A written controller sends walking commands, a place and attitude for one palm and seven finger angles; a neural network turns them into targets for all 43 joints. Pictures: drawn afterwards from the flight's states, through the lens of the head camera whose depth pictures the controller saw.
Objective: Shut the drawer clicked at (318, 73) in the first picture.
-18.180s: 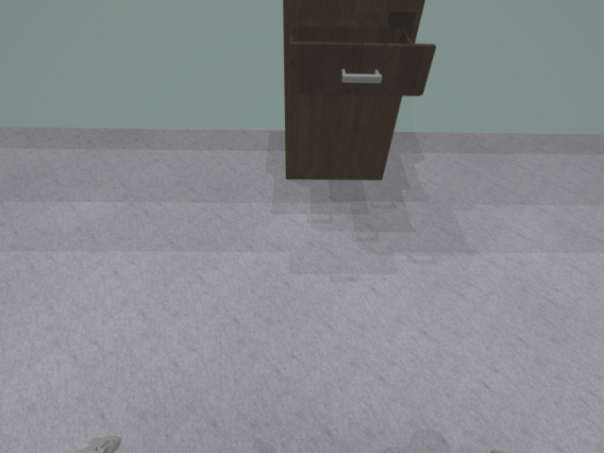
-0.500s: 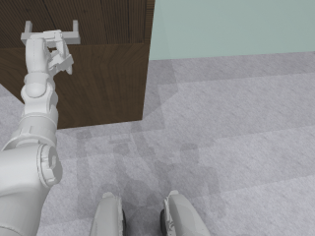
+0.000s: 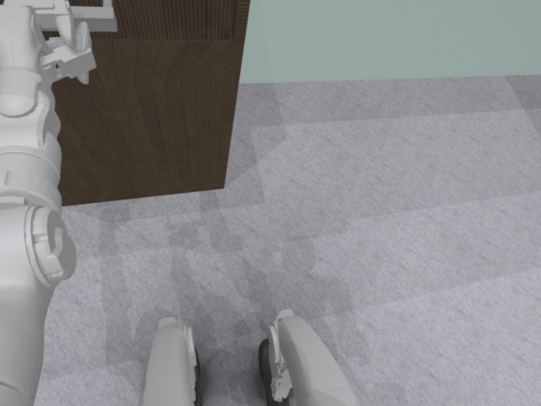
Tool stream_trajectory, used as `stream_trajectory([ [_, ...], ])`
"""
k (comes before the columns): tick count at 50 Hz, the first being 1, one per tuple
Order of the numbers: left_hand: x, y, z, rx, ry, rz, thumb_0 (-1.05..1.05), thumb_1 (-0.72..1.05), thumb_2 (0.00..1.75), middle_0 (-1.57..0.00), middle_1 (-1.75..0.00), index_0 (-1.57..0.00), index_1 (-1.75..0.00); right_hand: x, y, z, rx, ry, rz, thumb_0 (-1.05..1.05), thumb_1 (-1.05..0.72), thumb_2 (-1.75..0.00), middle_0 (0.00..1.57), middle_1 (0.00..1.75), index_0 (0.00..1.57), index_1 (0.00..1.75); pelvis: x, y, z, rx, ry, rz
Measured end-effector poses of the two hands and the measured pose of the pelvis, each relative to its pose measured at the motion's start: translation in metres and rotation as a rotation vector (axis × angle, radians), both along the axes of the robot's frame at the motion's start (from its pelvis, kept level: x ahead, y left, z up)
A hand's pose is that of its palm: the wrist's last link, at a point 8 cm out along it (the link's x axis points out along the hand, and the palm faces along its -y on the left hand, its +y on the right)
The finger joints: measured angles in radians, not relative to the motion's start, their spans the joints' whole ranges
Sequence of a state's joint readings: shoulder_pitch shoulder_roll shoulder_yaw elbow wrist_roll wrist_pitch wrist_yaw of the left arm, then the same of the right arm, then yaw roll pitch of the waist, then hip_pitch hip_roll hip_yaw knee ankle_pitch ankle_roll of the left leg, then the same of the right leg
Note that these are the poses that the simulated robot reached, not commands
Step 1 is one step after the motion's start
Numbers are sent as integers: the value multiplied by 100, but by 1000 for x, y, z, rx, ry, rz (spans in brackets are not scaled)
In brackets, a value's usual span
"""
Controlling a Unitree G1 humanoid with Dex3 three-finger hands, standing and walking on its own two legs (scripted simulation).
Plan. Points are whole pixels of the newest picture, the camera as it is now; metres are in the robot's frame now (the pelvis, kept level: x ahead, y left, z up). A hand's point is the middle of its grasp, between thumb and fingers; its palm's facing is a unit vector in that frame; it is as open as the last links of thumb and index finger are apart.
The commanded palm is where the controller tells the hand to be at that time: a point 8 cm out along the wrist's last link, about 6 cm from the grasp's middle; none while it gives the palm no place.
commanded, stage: pull the fist back off the drawer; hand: left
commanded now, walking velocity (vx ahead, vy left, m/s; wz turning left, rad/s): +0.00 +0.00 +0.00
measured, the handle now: (62, 6) +0.64 +0.21 +0.08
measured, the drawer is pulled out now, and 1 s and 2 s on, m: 0.00 0.00 0.00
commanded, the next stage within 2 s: draw the hand back to the body in 0.80 s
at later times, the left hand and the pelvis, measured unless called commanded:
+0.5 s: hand (81, 49) +0.58 +0.18 +0.08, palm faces +0.06 -1.00 -0.05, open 3.1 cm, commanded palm +0.57 +0.18 +0.08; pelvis +0.00 +0.01 +0.00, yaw +0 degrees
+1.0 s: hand (86, 53) +0.56 +0.17 +0.08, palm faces +0.09 -1.00 -0.04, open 3.0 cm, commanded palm +0.51 +0.21 +0.11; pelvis +0.04 -0.01 +0.03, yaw +0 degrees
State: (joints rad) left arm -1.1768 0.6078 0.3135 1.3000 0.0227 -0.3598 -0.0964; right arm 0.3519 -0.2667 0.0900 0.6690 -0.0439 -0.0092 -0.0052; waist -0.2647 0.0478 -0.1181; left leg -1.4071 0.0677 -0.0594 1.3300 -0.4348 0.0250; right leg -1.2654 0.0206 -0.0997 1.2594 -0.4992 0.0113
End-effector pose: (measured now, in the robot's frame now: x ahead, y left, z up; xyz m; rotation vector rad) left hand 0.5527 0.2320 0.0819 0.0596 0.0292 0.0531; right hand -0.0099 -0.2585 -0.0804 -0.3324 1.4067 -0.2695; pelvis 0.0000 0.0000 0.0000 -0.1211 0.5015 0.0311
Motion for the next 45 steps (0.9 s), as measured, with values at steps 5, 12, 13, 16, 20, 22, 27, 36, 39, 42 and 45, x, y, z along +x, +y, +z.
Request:
stream_trajectory([
  [5,0,1,1,1,4,3,2,59,93,-140,-160,-140,-160,-11,7,0,1,9,1,1,-91,-90,20,30,20,30,-4,4,-1,-2,6,0],
  [12,1,2,1,0,7,6,2,58,93,-140,-160,-140,-160,-19,14,1,5,15,5,1,-91,-90,20,30,20,30,-7,8,-1,-4,10,1],
  [13,1,2,1,0,7,6,2,57,93,-140,-160,-140,-160,-19,14,1,5,16,6,1,-91,-90,20,30,20,30,-7,9,-2,-5,10,2],
  [16,1,2,1,0,5,9,2,57,93,-140,-160,-140,-160,-19,15,1,9,21,12,1,-91,-90,20,30,20,30,-7,9,-2,-6,11,3],
  [20,1,3,0,-2,1,11,1,57,93,-140,-160,-140,-160,-17,15,1,12,22,18,1,-91,-90,20,30,20,30,-6,9,-3,-7,11,4],
  [22,1,2,-1,-4,-1,11,0,58,92,-140,-160,-140,-160,-15,14,1,16,23,20,1,-91,-90,20,30,20,30,-6,9,-2,-7,10,4],
  [27,-2,-1,-1,-7,-7,12,0,63,91,-140,-160,-140,-160,-7,13,0,32,26,21,1,-91,-90,20,30,20,30,-2,8,0,-4,6,5],
  [36,-6,-11,-4,-22,2,21,-2,75,91,-140,-160,-140,-160,18,8,0,72,6,10,1,-91,-90,20,30,20,30,13,2,10,16,-9,-8],
  [39,-7,-13,-4,-23,4,24,-2,78,91,-140,-160,-140,-160,29,6,1,80,-10,5,1,-91,-90,20,30,20,30,20,0,14,22,-15,-13],
  [42,-7,-14,-4,-22,2,25,-2,79,90,-140,-160,-140,-160,41,3,1,87,-22,0,1,-91,-90,20,30,20,30,27,-2,17,27,-19,-17],
  [45,-7,-14,-4,-22,-1,24,-2,79,90,-140,-160,-140,-160,52,0,2,91,-29,1,1,-91,-90,20,30,20,30,33,-4,19,32,-23,-20],
])
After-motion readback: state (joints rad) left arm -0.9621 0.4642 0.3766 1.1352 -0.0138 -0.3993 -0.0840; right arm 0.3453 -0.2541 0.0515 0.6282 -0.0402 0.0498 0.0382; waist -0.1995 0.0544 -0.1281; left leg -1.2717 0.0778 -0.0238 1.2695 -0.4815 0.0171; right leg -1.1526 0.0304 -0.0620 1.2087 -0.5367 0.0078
